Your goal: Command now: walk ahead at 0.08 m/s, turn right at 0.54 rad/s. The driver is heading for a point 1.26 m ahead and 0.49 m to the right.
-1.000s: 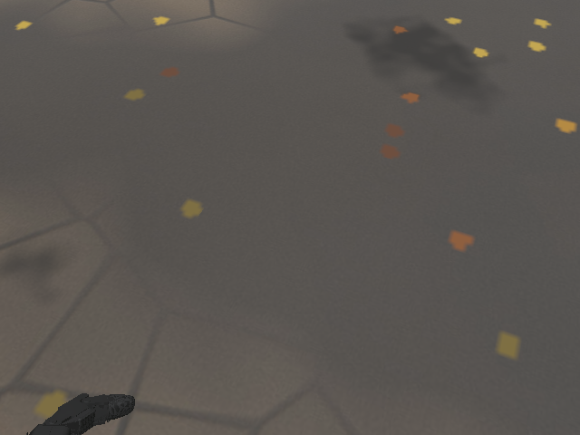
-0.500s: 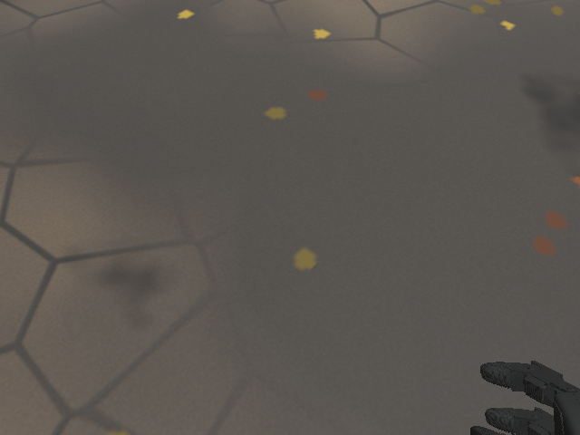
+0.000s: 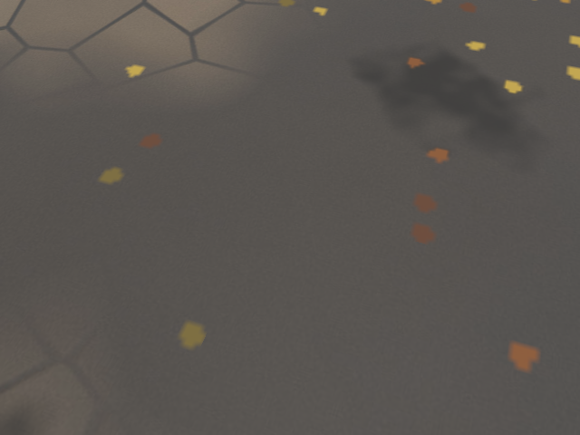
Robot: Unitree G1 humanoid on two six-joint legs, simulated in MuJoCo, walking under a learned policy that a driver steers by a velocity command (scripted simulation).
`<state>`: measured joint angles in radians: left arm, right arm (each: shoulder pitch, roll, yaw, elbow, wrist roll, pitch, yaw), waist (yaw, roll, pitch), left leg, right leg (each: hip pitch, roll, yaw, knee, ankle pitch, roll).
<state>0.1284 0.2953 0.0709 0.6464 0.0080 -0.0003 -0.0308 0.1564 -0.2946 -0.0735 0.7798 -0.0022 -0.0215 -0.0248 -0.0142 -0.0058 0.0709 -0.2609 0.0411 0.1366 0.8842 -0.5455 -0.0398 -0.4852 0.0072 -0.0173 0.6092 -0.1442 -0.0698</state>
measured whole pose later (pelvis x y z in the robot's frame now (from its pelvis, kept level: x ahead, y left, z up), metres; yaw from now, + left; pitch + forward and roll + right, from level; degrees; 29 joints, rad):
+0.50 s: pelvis +0.05 +0.04 +0.02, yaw -18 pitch +2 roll -1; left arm 0.18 0.34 0.10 0.61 -0.01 0.05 0.02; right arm 0.18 -0.27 -0.07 0.76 -0.03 0.00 -0.02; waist 0.00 -0.05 0.03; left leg -0.28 0.00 -0.02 0.50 -0.24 0.01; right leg -0.55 0.13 0.14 1.00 -0.43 0.03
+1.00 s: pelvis +0.02 +0.01 +0.02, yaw -35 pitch +2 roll +1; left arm 0.17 0.29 0.06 0.60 0.00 0.03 0.02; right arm 0.13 -0.34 -0.09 0.74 0.00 0.02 -0.03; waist -0.01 0.04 0.06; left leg -0.54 0.03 -0.01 1.11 -0.40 -0.08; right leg -0.27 0.04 0.05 0.47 -0.22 -0.05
